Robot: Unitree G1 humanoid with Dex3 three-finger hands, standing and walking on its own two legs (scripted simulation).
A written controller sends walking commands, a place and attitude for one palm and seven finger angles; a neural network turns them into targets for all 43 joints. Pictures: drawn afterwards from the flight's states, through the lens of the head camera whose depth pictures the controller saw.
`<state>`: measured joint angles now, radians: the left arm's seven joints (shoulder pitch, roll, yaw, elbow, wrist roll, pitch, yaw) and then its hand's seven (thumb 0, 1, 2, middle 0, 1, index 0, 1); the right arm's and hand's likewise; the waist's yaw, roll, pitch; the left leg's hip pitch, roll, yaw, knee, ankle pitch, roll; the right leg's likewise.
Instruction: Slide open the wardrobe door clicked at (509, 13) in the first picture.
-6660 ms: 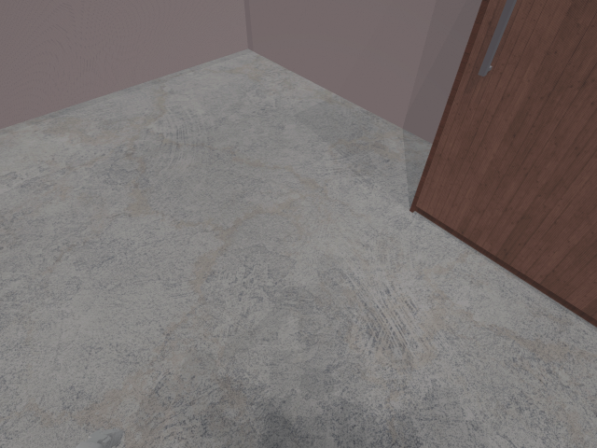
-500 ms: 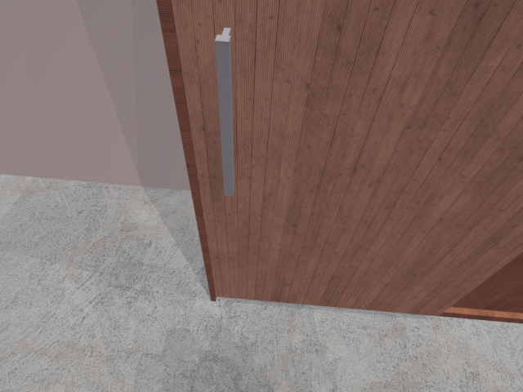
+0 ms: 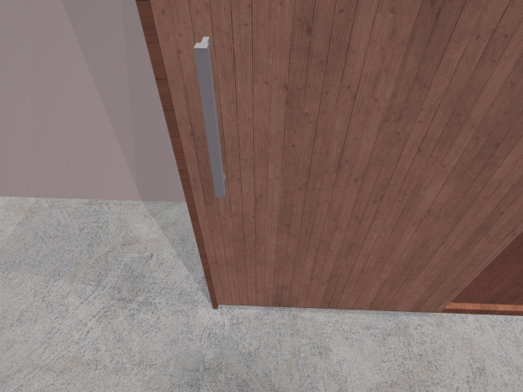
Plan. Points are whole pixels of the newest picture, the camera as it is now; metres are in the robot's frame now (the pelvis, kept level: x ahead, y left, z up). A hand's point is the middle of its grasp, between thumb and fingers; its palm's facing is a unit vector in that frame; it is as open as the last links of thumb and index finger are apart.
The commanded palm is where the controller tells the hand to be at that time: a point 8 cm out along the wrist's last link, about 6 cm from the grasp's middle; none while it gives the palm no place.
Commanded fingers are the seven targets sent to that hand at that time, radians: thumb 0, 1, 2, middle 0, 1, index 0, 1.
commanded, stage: come to a stop and stand still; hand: left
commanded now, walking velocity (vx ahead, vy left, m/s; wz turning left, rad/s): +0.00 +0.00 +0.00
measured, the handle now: (214, 128) +0.54 +0.12 +0.12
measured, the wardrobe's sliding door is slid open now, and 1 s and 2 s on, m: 0.00 0.00 0.00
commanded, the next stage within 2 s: look again from close up in 0.68 s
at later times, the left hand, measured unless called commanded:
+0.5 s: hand out of the picture +0.00 +0.24 -0.16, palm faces +0.00 -0.95 -0.32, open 7.4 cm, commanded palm none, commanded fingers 0.00 0.90 0.90 -0.20 -0.30 -0.20 -0.30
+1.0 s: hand out of the picture -0.04 +0.24 -0.16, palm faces +0.02 -0.96 -0.29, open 7.4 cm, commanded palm none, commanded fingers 0.00 0.90 0.90 -0.20 -0.30 -0.20 -0.30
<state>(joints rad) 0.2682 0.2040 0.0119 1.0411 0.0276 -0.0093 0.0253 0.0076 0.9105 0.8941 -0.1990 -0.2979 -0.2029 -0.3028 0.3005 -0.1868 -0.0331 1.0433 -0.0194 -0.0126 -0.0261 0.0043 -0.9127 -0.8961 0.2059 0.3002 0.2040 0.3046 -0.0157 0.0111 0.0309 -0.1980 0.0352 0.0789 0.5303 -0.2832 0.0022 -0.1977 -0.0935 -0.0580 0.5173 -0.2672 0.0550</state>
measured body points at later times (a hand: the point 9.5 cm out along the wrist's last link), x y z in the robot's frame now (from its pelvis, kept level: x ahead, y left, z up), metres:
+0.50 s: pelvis -0.05 +0.00 +0.00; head -0.07 +0.00 +0.45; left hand +0.00 +0.29 -0.13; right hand +0.00 -0.30 -0.13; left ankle +0.00 +0.12 -0.73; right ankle +0.00 -0.15 -0.73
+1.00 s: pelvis -0.05 +0.01 +0.00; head -0.05 +0.02 +0.45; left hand -0.04 +0.29 -0.14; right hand +0.02 -0.26 -0.14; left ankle +0.00 +0.12 -0.73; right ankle +0.01 -0.15 -0.73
